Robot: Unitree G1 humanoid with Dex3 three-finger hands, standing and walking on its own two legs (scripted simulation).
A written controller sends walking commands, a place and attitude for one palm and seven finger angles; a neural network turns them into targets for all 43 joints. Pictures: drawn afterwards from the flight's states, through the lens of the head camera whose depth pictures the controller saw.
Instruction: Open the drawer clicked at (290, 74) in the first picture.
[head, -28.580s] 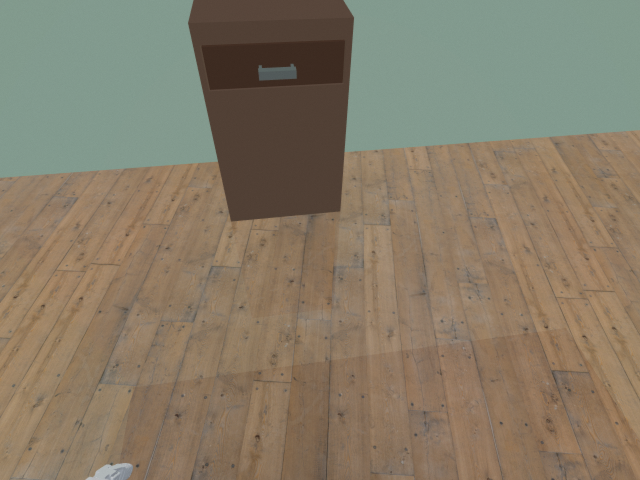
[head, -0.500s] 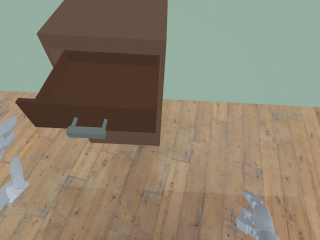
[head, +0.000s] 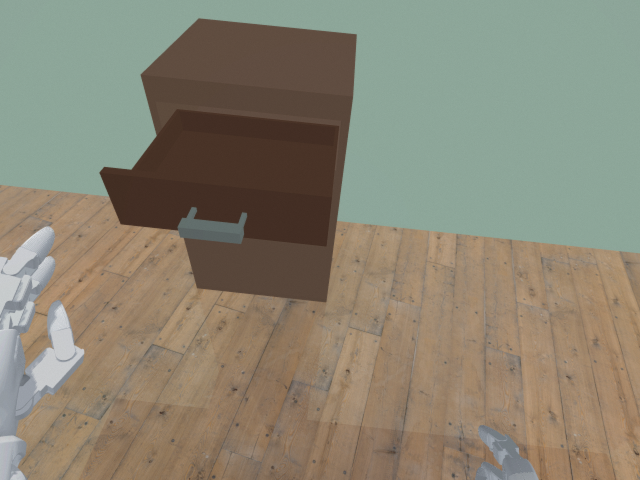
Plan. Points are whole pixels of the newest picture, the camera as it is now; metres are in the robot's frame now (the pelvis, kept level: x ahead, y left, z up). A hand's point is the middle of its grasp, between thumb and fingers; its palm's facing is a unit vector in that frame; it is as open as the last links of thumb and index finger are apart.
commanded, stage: stop stepping back and stand still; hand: left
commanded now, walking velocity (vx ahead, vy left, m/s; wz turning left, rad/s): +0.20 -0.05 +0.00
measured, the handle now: (214, 222) +0.60 +0.23 -0.07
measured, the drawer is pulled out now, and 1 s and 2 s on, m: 0.30 0.30 0.30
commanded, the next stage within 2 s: let the arm hang, fingers relaxed in 0.88 s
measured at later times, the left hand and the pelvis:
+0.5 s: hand (105, 365) +0.18 +0.21 +0.15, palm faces +0.30 -0.86 -0.41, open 7.4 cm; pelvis -0.01 -0.02 +0.00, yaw +0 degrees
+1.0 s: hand (109, 351) +0.20 +0.21 +0.15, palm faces +0.28 -0.82 -0.49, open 7.4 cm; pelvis +0.01 -0.03 +0.01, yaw +0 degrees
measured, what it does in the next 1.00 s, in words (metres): steps on the spot: right foot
